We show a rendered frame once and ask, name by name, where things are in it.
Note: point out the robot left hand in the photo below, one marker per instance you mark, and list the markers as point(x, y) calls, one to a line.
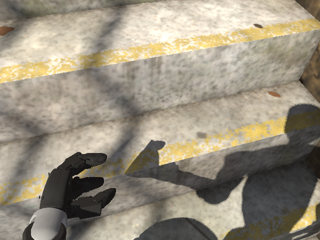
point(61, 189)

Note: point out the left robot forearm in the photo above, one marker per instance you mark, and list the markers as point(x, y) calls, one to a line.
point(47, 224)

